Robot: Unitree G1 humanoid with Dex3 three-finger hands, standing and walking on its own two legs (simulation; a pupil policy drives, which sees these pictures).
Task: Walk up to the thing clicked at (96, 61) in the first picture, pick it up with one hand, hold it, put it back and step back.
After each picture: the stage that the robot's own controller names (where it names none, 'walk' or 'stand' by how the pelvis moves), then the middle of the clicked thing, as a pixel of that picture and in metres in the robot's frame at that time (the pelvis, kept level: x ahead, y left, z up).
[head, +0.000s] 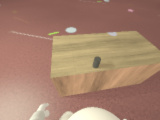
stand; (96, 62) +0.56 -0.07 -0.11
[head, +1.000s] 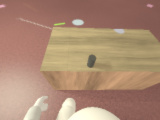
sink last; (91, 61) +0.51 -0.01 -0.09
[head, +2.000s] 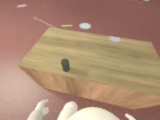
stand; (65, 65) +0.43 +0.22 -0.08
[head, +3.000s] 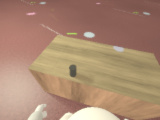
stand; (72, 71) +0.44 +0.15 -0.11
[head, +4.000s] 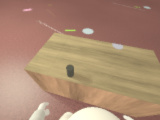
stand; (70, 71) +0.42 +0.17 -0.12
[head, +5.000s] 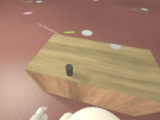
stand; (69, 70) +0.44 +0.18 -0.12
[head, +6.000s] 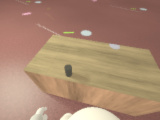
stand; (68, 70) +0.43 +0.19 -0.12
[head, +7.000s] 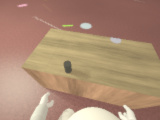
rise first; (67, 67) +0.43 +0.20 -0.11
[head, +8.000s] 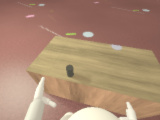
rise first; (70, 71) +0.43 +0.19 -0.11
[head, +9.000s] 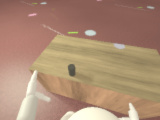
go down; (71, 70) +0.43 +0.19 -0.11
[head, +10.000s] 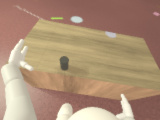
go down; (64, 63) +0.43 +0.17 -0.06
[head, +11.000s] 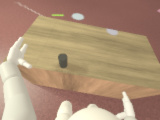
close in; (63, 61) +0.44 +0.18 -0.05
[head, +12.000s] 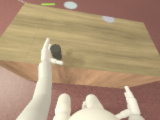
close; (56, 53) +0.46 +0.19 -0.01
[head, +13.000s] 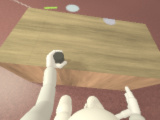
lift; (59, 60) +0.42 +0.17 -0.01
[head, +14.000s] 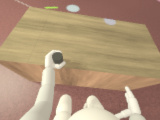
lift; (58, 60) +0.41 +0.18 -0.01
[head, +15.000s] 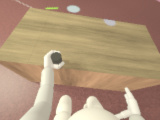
lift; (57, 61) +0.41 +0.19 -0.01
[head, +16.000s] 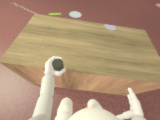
lift; (58, 67) +0.36 +0.18 +0.00
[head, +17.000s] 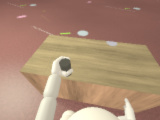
hold; (66, 67) +0.33 +0.16 +0.10
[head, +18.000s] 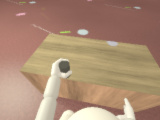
hold; (65, 69) +0.33 +0.17 +0.07
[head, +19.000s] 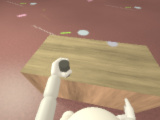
crouch; (64, 69) +0.33 +0.17 +0.08
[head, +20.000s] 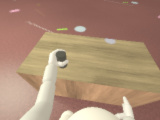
crouch; (61, 59) +0.40 +0.19 +0.07
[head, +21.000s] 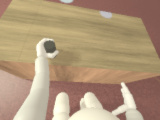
lower; (51, 49) +0.48 +0.21 +0.00
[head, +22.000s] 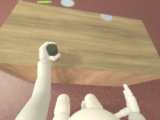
lower; (53, 52) +0.46 +0.20 +0.00
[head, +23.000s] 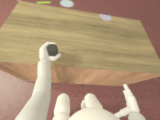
lower; (53, 53) +0.46 +0.20 +0.00
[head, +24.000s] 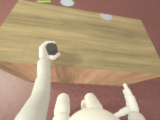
lower; (52, 52) +0.47 +0.20 +0.00
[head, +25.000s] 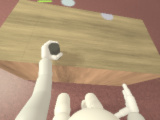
loosen; (55, 51) +0.47 +0.19 +0.00
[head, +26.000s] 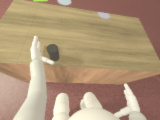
withdraw; (53, 53) +0.46 +0.18 +0.00
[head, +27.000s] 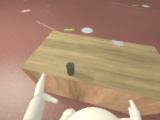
sink last; (70, 69) +0.42 +0.17 -0.06
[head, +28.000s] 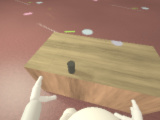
stand; (71, 67) +0.44 +0.17 -0.07
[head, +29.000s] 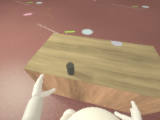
stand; (70, 69) +0.43 +0.18 -0.08
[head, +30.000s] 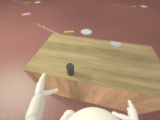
stand; (70, 69) +0.43 +0.18 -0.09
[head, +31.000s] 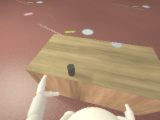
stand; (71, 70) +0.43 +0.18 -0.11
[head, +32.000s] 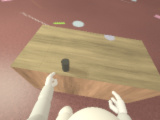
stand; (65, 65) +0.44 +0.18 -0.08
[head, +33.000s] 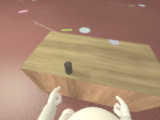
stand; (68, 68) +0.43 +0.19 -0.08
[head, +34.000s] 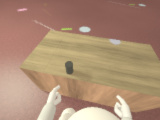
stand; (69, 68) +0.43 +0.18 -0.07
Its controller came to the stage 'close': yes
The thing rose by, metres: 0.20
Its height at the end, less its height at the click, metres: +0.00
